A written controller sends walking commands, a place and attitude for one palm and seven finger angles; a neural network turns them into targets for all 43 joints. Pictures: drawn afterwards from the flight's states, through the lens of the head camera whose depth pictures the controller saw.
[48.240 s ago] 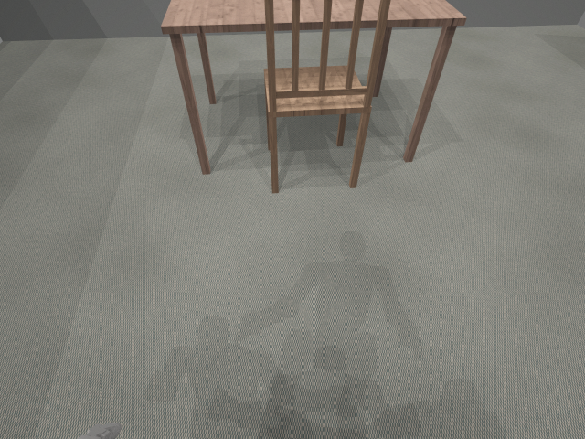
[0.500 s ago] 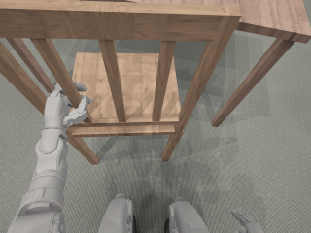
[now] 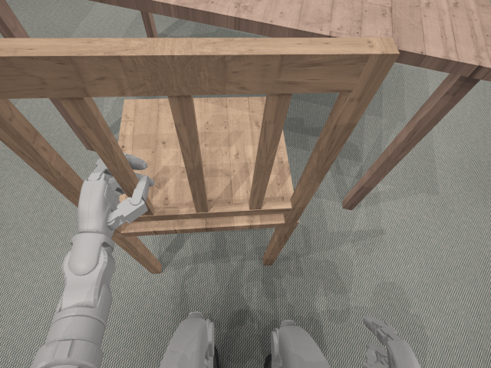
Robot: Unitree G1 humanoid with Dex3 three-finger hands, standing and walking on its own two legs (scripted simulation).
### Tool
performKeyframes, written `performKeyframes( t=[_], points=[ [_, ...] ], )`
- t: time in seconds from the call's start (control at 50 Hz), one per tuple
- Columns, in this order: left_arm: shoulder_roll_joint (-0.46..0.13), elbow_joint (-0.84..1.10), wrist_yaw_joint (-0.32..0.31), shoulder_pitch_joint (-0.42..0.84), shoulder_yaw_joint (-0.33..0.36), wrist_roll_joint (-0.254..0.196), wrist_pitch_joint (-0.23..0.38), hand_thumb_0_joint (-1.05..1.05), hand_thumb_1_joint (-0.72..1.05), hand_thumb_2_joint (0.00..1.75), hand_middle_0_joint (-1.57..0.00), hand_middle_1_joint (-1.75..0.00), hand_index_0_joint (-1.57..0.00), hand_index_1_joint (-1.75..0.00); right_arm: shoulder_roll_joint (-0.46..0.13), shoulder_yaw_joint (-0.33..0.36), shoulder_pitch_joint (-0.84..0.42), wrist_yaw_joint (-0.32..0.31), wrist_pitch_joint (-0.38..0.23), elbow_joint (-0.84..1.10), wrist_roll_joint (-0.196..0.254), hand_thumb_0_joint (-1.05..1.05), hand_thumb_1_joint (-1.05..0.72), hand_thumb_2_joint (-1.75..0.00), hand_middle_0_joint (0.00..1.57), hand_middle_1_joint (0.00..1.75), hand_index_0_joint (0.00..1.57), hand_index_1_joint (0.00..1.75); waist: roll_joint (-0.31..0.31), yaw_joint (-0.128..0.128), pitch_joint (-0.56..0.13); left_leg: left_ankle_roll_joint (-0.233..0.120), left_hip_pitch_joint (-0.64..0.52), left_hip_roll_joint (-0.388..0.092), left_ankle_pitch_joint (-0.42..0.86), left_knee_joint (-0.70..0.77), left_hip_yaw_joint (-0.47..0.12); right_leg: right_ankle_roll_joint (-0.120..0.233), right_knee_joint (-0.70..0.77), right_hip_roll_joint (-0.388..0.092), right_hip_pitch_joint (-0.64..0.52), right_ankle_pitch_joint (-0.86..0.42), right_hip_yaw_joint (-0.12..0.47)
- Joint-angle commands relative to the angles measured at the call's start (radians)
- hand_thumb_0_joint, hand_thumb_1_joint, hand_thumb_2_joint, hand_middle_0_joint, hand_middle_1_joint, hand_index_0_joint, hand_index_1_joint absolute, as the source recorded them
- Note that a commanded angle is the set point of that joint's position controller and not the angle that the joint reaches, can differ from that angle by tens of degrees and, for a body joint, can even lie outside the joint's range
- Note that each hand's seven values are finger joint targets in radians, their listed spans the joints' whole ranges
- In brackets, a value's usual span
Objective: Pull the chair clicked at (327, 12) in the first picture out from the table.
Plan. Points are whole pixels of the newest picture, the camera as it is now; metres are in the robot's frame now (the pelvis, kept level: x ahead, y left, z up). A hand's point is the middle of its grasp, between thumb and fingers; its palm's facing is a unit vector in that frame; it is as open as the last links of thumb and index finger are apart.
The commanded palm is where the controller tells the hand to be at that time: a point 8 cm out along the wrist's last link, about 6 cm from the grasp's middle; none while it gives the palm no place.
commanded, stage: step backward, pulling the chair out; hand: left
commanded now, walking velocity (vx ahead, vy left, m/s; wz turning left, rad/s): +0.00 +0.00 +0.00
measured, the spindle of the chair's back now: (194, 167) +0.41 +0.09 +0.05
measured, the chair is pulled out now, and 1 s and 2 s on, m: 0.19 0.28 0.40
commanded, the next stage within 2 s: none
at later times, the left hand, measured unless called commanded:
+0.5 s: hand (147, 209) +0.35 +0.15 +0.03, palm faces +0.04 -0.99 -0.13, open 5.4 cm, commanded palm +0.31 +0.21 +0.03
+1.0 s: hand (158, 266) +0.26 +0.13 +0.03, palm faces +0.01 -0.99 -0.15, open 5.3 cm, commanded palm +0.25 +0.18 +0.04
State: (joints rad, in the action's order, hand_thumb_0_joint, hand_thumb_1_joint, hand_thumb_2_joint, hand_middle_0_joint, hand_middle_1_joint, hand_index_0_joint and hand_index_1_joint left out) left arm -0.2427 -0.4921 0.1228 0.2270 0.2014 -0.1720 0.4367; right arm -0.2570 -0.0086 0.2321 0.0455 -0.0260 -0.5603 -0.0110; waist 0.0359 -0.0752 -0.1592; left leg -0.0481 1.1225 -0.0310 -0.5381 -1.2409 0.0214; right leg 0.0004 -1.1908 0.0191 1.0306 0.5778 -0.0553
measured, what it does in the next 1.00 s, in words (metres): rises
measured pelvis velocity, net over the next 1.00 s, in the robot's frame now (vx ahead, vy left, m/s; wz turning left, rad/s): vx -0.07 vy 0.01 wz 0.01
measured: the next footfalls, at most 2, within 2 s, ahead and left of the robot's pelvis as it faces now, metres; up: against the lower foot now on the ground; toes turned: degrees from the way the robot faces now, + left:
right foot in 1.12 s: -0.05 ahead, -0.14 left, +0.00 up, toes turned -3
left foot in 1.90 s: -0.18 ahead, +0.14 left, +0.00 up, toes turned +3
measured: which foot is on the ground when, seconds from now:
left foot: down 0.00-1.00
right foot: down 0.00-1.00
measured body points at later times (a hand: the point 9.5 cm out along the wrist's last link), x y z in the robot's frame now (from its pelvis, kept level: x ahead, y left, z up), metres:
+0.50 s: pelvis -0.01 +0.01 +0.10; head +0.09 +0.02 +0.54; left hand +0.34 +0.21 +0.04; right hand +0.08 -0.27 -0.02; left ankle +0.02 +0.09 -0.63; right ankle -0.01 -0.12 -0.63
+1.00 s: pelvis -0.07 +0.01 +0.10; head +0.01 +0.00 +0.54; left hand +0.26 +0.18 +0.04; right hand +0.03 -0.27 -0.03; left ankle -0.05 +0.12 -0.63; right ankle -0.01 -0.12 -0.63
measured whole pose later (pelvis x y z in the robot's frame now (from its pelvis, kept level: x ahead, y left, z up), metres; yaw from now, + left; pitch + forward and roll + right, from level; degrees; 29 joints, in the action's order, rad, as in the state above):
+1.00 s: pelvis -0.07 +0.01 +0.10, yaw +0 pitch +4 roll +0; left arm -0.14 -0.94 -0.09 0.38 0.01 -0.06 0.22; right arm -0.28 0.02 0.19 -0.11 0.08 -0.71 0.05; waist 0.01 -0.05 0.10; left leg -0.01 0.38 0.02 -0.23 -0.54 -0.01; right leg -0.02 -0.52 -0.03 0.43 0.17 0.00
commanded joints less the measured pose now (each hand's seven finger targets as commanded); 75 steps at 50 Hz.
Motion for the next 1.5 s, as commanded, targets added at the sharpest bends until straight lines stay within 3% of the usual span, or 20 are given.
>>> performKeyframes(
  t=[0.0, 0.02, 0.04, 0.08, 0.14, 0.18, 0.34, 0.48, 0.68, 0.76, 0.82, 0.86, 0.94, 1.0, 1.08, 1.18, 1.3, 1.36, 1.44, 1.48],
  points=[
    [-0.139, 0.225, 0.019, 0.167, 0.015, 0.007, 0.086, 0.0, 0.9, 0.9, -0.5, -1.45, -0.5, -1.45, -0.156, 0.064, 0.062, -0.019, -0.038, 0.09, 0.006, 0.0, -0.9, -0.9, 0.2, 0.3, 0.2, 0.3, 0.072, 0.008, -0.442, 0.04, -0.467, -0.01, 0.55, 0.121, -0.101, 0.031, 0.1, 0.004, -0.107, -0.428, 0.003],
    [-0.116, 0.251, 0.019, 0.226, -0.025, 0.012, 0.086, 0.0, 0.9, 0.9, -0.5, -1.45, -0.5, -1.45, -0.155, 0.064, 0.06, -0.02, -0.039, 0.089, 0.008, 0.0, -0.9, -0.9, 0.2, 0.3, 0.2, 0.3, 0.085, -0.005, -0.448, 0.04, -0.488, -0.012, 0.539, 0.125, -0.106, 0.03, 0.105, 0.002, -0.095, -0.409, 0.002],
    [-0.404, 0.341, -0.111, 0.362, 0.12, 0.125, -0.028, 0.0, 0.9, 0.9, -0.5, -1.45, -0.5, -1.45, -0.133, 0.057, 0.129, -0.054, 0.051, 0.137, 0.052, 0.0, -0.9, -0.9, 0.2, 0.3, 0.2, 0.3, 0.177, 0.051, -0.638, 0.03, -0.849, -0.014, 0.519, 0.324, -0.071, 0.054, 0.278, -0.058, -0.438, -0.484, 0.077],
    [-0.337, 0.405, -0.189, 0.357, 0.061, 0.131, -0.125, 0.0, 0.9, 0.9, -0.5, -1.45, -0.5, -1.45, -0.119, 0.068, 0.111, -0.104, 0.076, 0.156, 0.067, 0.0, -0.9, -0.9, 0.2, 0.3, 0.2, 0.3, 0.231, 0.027, -0.617, 0.035, -0.939, -0.012, 0.649, 0.388, -0.084, 0.038, 0.346, -0.064, -0.5, -0.645, 0.092],
    [-0.181, 0.068, -0.225, 0.253, -0.053, 0.146, -0.236, 0.0, 0.9, 0.9, -0.5, -1.45, -0.5, -1.45, -0.116, 0.047, 0.093, -0.134, 0.112, 0.091, 0.073, 0.0, -0.9, -0.9, 0.2, 0.3, 0.2, 0.3, 0.039, 0.01, -0.329, 0.01, -0.763, -0.055, 0.598, 0.477, -0.114, 0.014, 0.434, -0.072, -0.548, -0.637, 0.085],
    [-0.191, -0.033, -0.234, 0.333, -0.063, 0.146, -0.251, 0.0, 0.9, 0.9, -0.5, -1.45, -0.5, -1.45, -0.129, 0.042, 0.079, -0.147, 0.124, 0.065, 0.074, 0.0, -0.9, -0.9, 0.2, 0.3, 0.2, 0.3, -0.004, 0.013, -0.226, 0.002, -0.744, -0.084, 0.607, 0.539, -0.129, -0.002, 0.499, -0.089, -0.59, -0.661, 0.103],
    [-0.182, -0.198, -0.213, 0.373, -0.084, 0.153, -0.19, 0.0, 0.9, 0.9, -0.5, -1.45, -0.5, -1.45, -0.136, 0.059, 0.074, -0.148, 0.136, 0.015, 0.057, 0.0, -0.9, -0.9, 0.2, 0.3, 0.2, 0.3, 0.172, 0.03, -0.238, 0.014, -0.996, -0.16, 0.984, 0.643, -0.161, 0.01, 0.621, -0.113, -0.725, -0.757, 0.115],
    [-0.152, -0.168, -0.196, 0.243, -0.105, 0.143, -0.181, 0.0, 0.9, 0.9, -0.5, -1.45, -0.5, -1.45, -0.133, 0.063, 0.024, -0.138, 0.153, 0.048, 0.05, 0.0, -0.9, -0.9, 0.2, 0.3, 0.2, 0.3, 0.166, 0.047, -0.233, 0.018, -1.033, -0.188, 0.94, 0.722, -0.162, 0.02, 0.655, -0.097, -0.777, -0.677, 0.108],
    [-0.14, -0.2, -0.209, 0.331, -0.132, 0.141, -0.169, 0.0, 0.9, 0.9, -0.5, -1.45, -0.5, -1.45, -0.125, 0.062, -0.01, -0.158, 0.114, 0.022, 0.052, 0.0, -0.9, -0.9, 0.2, 0.3, 0.2, 0.3, 0.086, 0.043, -0.117, -0.003, -0.88, -0.182, 0.463, 0.778, -0.135, 0.031, 0.687, -0.112, -0.75, -0.448, 0.152],
    [-0.171, -0.257, -0.232, 0.361, -0.137, 0.143, -0.154, 0.0, 0.9, 0.9, -0.5, -1.45, -0.5, -1.45, -0.129, 0.07, 0.01, -0.165, 0.085, -0.01, 0.063, 0.0, -0.9, -0.9, 0.2, 0.3, 0.2, 0.3, -0.049, 0.03, -0.082, 0.056, -0.887, -0.041, 0.194, 0.601, -0.057, 0.098, 0.879, -0.295, -0.659, -0.392, 0.353],
    [-0.15, -0.281, -0.242, 0.392, -0.152, 0.153, -0.166, 0.0, 0.9, 0.9, -0.5, -1.45, -0.5, -1.45, -0.124, 0.062, -0.004, -0.162, 0.066, -0.041, 0.062, 0.0, -0.9, -0.9, 0.2, 0.3, 0.2, 0.3, -0.111, 0.039, -0.111, 0.065, -0.831, -0.007, 0.167, 0.521, -0.096, 0.129, 0.872, -0.368, -0.749, -0.598, 0.35],
    [-0.154, -0.29, -0.241, 0.404, -0.147, 0.153, -0.18, 0.0, 0.9, 0.9, -0.5, -1.45, -0.5, -1.45, -0.135, 0.062, 0.0, -0.166, 0.06, -0.063, 0.063, 0.0, -0.9, -0.9, 0.2, 0.3, 0.2, 0.3, -0.114, 0.033, -0.134, 0.066, -0.832, -0.019, 0.242, 0.612, -0.114, 0.115, 0.8, -0.347, -0.817, -0.735, 0.292],
    [-0.121, -0.268, -0.228, 0.391, -0.162, 0.154, -0.171, 0.0, 0.9, 0.9, -0.5, -1.45, -0.5, -1.45, -0.148, 0.065, -0.016, -0.171, 0.065, -0.043, 0.056, 0.0, -0.9, -0.9, 0.2, 0.3, 0.2, 0.3, -0.017, 0.051, -0.116, 0.008, -0.906, -0.14, 0.65, 0.798, -0.165, -0.003, 0.681, -0.134, -0.784, -0.633, 0.125],
    [-0.057, -0.218, -0.215, 0.399, -0.2, 0.161, -0.172, 0.0, 0.9, 0.9, -0.5, -1.45, -0.5, -1.45, -0.129, 0.06, -0.023, -0.155, 0.086, -0.018, 0.032, 0.0, -0.9, -0.9, 0.2, 0.3, 0.2, 0.3, 0.176, 0.055, -0.188, -0.035, -0.964, -0.23, 0.875, 0.809, -0.239, -0.001, 0.505, -0.086, -0.747, -0.428, 0.082],
    [-0.053, -0.192, -0.212, 0.359, -0.184, 0.171, -0.167, 0.0, 0.9, 0.9, -0.5, -1.45, -0.5, -1.45, -0.123, 0.063, -0.02, -0.133, 0.084, -0.012, 0.017, 0.0, -0.9, -0.9, 0.2, 0.3, 0.2, 0.3, 0.174, 0.059, -0.142, -0.052, -0.965, -0.256, 0.942, 0.758, -0.248, 0.021, 0.567, -0.085, -0.743, -0.368, 0.084],
    [-0.119, -0.146, -0.211, 0.289, -0.138, 0.167, -0.141, 0.0, 0.9, 0.9, -0.5, -1.45, -0.5, -1.45, -0.121, 0.077, -0.011, -0.144, 0.078, 0.008, 0.03, 0.0, -0.9, -0.9, 0.2, 0.3, 0.2, 0.3, 0.026, 0.036, -0.198, 0.032, -0.867, -0.151, 0.68, 0.686, -0.148, 0.064, 0.678, -0.161, -0.891, -0.769, 0.162],
    [-0.158, -0.155, -0.238, 0.286, -0.136, 0.167, -0.151, 0.0, 0.9, 0.9, -0.5, -1.45, -0.5, -1.45, -0.105, 0.062, -0.035, -0.159, 0.054, -0.003, 0.043, 0.0, -0.9, -0.9, 0.2, 0.3, 0.2, 0.3, -0.106, 0.037, -0.135, 0.073, -0.832, 0.001, 0.149, 0.517, -0.081, 0.127, 0.866, -0.347, -0.748, -0.489, 0.277],
    [-0.133, -0.178, -0.243, 0.309, -0.158, 0.169, -0.17, 0.0, 0.9, 0.9, -0.5, -1.45, -0.5, -1.45, -0.126, 0.052, -0.026, -0.169, 0.05, -0.024, 0.041, 0.0, -0.9, -0.9, 0.2, 0.3, 0.2, 0.3, -0.103, 0.026, -0.13, 0.045, -0.877, -0.051, 0.376, 0.728, -0.129, 0.058, 0.774, -0.233, -0.763, -0.474, 0.148],
    [-0.095, -0.158, -0.231, 0.368, -0.197, 0.161, -0.148, 0.0, 0.9, 0.9, -0.5, -1.45, -0.5, -1.45, -0.137, 0.05, -0.069, -0.168, 0.062, 0.007, 0.037, 0.0, -0.9, -0.9, 0.2, 0.3, 0.2, 0.3, 0.14, 0.046, -0.057, -0.066, -0.759, -0.245, 0.214, 0.965, -0.332, 0.013, 0.542, -0.059, -0.744, -0.149, 0.079],
    [-0.068, -0.174, -0.231, 0.382, -0.205, 0.161, -0.153, 0.0, 0.9, 0.9, -0.5, -1.45, -0.5, -1.45, -0.126, 0.053, -0.047, -0.166, 0.066, -0.012, 0.031, 0.0, -0.9, -0.9, 0.2, 0.3, 0.2, 0.3, 0.194, 0.05, -0.092, -0.087, -0.82, -0.271, 0.418, 0.905, -0.337, 0.021, 0.487, -0.059, -0.743, -0.216, 0.081]
  ],
)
